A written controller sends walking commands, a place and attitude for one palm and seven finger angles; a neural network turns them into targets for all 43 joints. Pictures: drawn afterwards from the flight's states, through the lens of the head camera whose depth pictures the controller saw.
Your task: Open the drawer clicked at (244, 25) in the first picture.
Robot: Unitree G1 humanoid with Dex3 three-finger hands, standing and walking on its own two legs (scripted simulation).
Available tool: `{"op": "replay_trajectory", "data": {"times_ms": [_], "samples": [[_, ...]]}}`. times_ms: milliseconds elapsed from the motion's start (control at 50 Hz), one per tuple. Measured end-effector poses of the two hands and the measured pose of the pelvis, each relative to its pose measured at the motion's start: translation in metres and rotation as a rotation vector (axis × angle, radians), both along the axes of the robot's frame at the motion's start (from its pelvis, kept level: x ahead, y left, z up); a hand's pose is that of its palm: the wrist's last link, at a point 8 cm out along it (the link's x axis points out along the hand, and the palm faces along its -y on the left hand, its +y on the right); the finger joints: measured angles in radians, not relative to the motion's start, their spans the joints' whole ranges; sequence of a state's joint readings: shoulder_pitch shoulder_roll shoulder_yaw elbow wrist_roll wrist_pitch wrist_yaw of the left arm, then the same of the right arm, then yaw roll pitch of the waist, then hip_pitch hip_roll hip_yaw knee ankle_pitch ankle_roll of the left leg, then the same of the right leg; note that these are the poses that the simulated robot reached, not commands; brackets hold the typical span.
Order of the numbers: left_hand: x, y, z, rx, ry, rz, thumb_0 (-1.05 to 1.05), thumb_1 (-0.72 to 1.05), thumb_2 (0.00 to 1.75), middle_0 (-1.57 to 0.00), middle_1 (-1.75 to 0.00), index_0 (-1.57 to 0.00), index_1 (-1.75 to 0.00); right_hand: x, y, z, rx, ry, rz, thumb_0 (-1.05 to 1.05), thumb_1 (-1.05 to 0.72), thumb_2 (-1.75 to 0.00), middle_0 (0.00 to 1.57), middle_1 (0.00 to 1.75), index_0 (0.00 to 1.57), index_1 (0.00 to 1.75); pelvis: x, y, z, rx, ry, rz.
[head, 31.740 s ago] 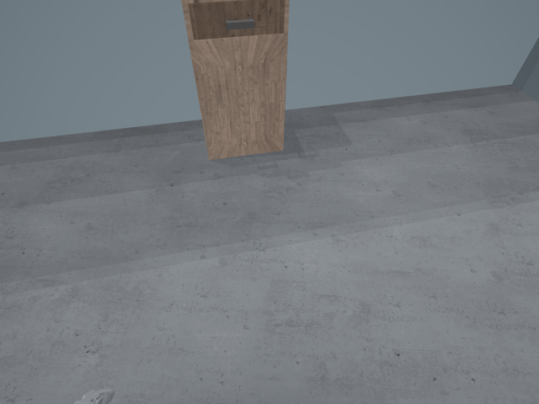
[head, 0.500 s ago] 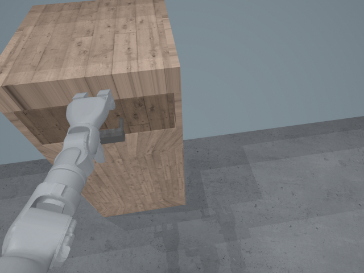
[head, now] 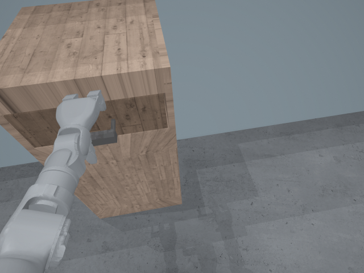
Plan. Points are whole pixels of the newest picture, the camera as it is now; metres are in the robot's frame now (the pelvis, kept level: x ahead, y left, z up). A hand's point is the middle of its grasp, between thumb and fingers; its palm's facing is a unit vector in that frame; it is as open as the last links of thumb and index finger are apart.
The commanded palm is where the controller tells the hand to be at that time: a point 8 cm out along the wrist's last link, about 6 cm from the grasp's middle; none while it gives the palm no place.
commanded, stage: re-aim the fingers above the handle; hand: left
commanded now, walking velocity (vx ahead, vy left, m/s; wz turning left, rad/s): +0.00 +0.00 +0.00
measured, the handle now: (94, 132) +0.48 +0.25 +0.00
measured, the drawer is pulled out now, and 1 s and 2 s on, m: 0.00 0.00 0.00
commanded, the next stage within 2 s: lower the fingers behind the handle in 0.32 s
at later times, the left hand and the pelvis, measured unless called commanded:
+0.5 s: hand (74, 130) +0.43 +0.26 +0.07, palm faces -0.03 -0.03 -1.00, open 13.7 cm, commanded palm +0.41 +0.26 +0.12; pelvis +0.01 +0.01 +0.00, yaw +0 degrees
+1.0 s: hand (82, 136) +0.43 +0.26 +0.04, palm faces +0.02 -0.03 -1.00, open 13.7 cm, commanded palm +0.41 +0.25 +0.08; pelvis +0.00 +0.02 -0.01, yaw +0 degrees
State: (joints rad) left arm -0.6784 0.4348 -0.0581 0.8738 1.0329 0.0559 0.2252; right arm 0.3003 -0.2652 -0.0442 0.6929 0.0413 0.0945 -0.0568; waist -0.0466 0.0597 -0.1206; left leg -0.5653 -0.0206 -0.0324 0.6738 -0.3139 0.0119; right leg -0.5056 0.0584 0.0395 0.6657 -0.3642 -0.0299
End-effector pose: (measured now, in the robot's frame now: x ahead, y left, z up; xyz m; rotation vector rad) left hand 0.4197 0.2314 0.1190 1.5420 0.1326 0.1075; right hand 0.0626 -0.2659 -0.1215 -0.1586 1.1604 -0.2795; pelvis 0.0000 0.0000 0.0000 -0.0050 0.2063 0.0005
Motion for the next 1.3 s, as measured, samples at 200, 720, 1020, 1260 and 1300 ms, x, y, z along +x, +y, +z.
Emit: {"op": "replay_trajectory", "data": {"times_ms": [200, 720, 1020, 1260, 1300], "samples": [[-0.002, 0.007, 0.003, -0.003, -0.003, 0.003, 0.00, -0.49, 0.30, -0.36, -1.22, -0.35, -1.22, 0.002, -0.002, 0.002, -0.002, -0.012, -0.010, 0.01, -0.91, -0.90, 0.21, 0.30, 0.20, 0.30, 0.002, -0.001, 0.001, 0.000, -0.002, -0.004], [-0.013, 0.027, -0.020, -0.030, 0.010, -0.041, -0.01, -0.49, 0.30, -0.32, -1.20, -0.32, -1.20, 0.016, 0.015, 0.003, -0.010, -0.016, 0.025, 0.01, -0.91, -0.90, 0.21, 0.30, 0.20, 0.30, 0.003, 0.015, -0.004, -0.014, 0.015, 0.003], [-0.008, 0.023, -0.026, -0.002, -0.032, 0.025, -0.01, -0.49, 0.30, -0.33, -1.21, -0.33, -1.23, -0.009, 0.031, -0.010, 0.031, 0.041, 0.018, 0.01, -0.91, -0.90, 0.21, 0.30, 0.20, 0.30, -0.004, 0.021, -0.009, -0.019, 0.039, 0.003], [-0.010, 0.009, -0.057, -0.021, 0.048, -0.044, 0.00, -0.49, 0.30, -0.32, -1.20, -0.32, -1.21, -0.035, 0.016, -0.008, -0.016, 0.068, -0.015, 0.01, -0.91, -0.90, 0.21, 0.30, 0.20, 0.30, -0.012, 0.016, -0.014, -0.019, 0.060, -0.005], [-0.010, 0.007, -0.058, -0.016, 0.017, -0.057, 0.00, -0.49, 0.30, -0.32, -1.20, -0.32, -1.21, -0.038, 0.013, -0.010, -0.023, 0.079, -0.017, 0.01, -0.91, -0.90, 0.21, 0.30, 0.20, 0.30, -0.012, 0.015, -0.016, -0.019, 0.070, -0.005]]}}
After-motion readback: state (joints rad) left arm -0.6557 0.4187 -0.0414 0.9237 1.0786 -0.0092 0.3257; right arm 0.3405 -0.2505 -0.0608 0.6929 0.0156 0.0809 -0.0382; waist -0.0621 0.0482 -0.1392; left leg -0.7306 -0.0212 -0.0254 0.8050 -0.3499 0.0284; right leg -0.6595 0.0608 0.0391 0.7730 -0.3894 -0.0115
